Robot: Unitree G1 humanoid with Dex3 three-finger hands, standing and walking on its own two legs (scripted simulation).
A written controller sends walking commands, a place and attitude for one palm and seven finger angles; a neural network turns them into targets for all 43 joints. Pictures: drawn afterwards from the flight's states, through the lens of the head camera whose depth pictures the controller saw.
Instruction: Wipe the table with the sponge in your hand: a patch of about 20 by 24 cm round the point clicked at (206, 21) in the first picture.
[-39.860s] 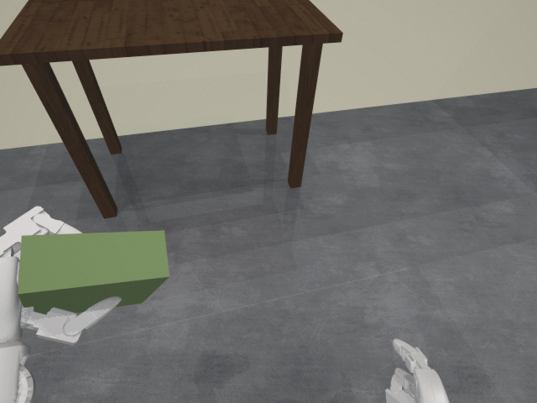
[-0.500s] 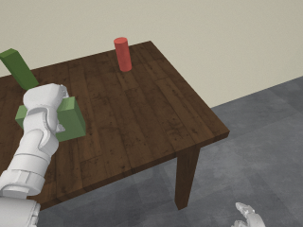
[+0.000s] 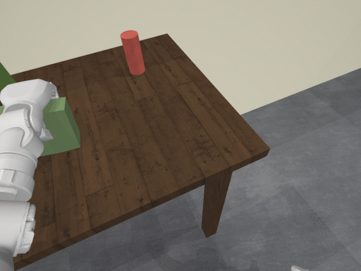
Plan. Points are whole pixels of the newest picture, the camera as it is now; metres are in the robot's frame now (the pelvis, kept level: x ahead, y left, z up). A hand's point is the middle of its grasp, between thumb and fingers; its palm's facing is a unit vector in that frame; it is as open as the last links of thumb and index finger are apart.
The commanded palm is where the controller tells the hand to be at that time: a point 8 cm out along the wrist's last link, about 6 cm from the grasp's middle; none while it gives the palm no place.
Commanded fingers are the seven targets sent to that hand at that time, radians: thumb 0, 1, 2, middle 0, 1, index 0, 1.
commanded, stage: wipe forward along the middle lane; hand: left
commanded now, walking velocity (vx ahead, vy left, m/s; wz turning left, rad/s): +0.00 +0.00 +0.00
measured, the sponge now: (45, 135) +0.40 +0.35 +0.08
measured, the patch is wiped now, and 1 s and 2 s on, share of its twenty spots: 1.00 1.00 1.00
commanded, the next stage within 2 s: slide back across to the first lane in 0.02 s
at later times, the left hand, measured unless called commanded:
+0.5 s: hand (23, 110) +0.42 +0.38 +0.14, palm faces -0.04 +0.00 -1.00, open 9.5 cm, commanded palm +0.38 +0.38 +0.19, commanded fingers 0.00 0.10 1.30 -1.20 -1.60 -1.20 -1.60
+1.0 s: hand out of the picture +0.38 +0.42 +0.14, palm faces -0.04 -0.01 -1.00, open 9.5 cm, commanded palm +0.34 +0.40 +0.18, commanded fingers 0.00 0.10 1.30 -1.20 -1.60 -1.20 -1.60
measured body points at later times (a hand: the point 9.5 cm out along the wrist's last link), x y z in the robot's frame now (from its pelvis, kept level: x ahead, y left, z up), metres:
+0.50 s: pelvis +0.02 +0.03 +0.00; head +0.05 +0.01 +0.45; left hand +0.42 +0.37 +0.20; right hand +0.16 -0.23 -0.12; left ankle -0.04 +0.12 -0.74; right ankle +0.03 -0.09 -0.74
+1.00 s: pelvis +0.04 +0.05 +0.01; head +0.07 +0.03 +0.45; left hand +0.37 +0.41 +0.19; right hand +0.21 -0.19 -0.11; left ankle -0.04 +0.12 -0.74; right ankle +0.03 -0.09 -0.74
